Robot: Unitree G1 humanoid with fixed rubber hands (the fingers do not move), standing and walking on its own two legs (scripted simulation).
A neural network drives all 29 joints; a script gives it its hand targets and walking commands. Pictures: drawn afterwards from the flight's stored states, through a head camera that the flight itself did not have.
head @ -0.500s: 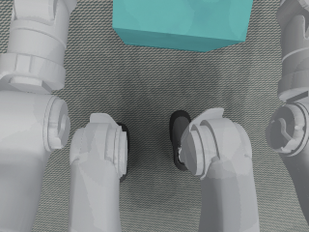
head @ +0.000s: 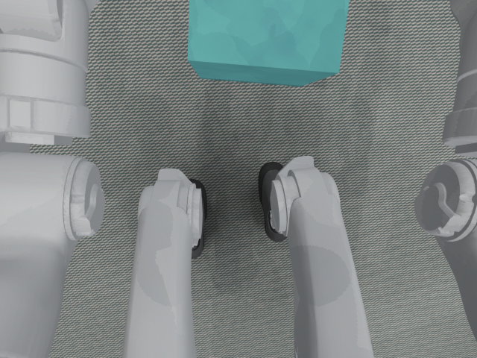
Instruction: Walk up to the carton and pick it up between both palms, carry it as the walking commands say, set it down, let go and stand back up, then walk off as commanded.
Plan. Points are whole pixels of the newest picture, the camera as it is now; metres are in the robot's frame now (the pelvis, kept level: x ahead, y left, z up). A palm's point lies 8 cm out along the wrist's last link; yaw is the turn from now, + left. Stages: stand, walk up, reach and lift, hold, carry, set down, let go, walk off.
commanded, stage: set down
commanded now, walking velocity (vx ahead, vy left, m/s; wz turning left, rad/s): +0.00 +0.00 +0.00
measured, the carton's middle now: out of the picture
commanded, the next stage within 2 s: let go in 0.52 s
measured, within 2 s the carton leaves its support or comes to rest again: neither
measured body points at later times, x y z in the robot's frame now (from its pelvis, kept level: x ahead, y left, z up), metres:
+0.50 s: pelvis -0.01 +0.00 +0.13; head +0.35 -0.02 +0.39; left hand +0.60 +0.13 +0.03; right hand +0.56 -0.27 +0.05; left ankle +0.11 +0.11 -0.45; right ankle +0.14 -0.11 -0.45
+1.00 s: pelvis +0.03 -0.01 +0.19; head +0.29 -0.02 +0.55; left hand +0.46 +0.17 +0.10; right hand +0.43 -0.28 +0.11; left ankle +0.11 +0.11 -0.45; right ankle +0.14 -0.11 -0.45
